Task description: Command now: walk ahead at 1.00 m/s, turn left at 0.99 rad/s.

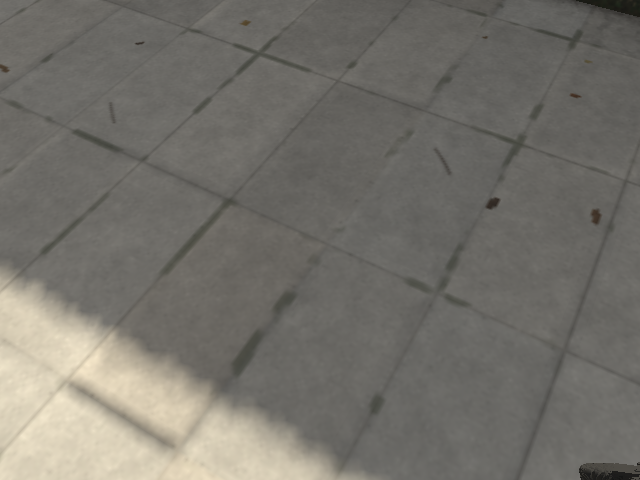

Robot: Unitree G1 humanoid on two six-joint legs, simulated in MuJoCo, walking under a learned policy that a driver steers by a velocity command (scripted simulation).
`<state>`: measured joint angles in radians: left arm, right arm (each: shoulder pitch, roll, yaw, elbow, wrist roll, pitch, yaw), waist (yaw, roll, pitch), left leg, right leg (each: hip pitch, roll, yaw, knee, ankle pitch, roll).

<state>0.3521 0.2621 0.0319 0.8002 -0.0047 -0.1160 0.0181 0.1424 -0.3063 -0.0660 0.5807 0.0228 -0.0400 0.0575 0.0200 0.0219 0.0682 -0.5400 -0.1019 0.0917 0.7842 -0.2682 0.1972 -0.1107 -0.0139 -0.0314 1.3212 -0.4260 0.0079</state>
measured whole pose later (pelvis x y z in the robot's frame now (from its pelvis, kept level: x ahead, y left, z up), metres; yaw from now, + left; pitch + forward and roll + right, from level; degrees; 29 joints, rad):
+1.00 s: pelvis +0.40 -0.08 +0.04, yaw +33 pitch +3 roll -1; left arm 0.06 0.27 0.06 0.68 0.00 -0.01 0.00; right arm 0.20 -0.32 -0.11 0.63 0.04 0.07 -0.04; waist -0.03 0.03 0.02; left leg -0.41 -0.09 -0.27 0.61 -0.29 -0.02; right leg -0.30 0.07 0.05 0.51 -0.25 0.00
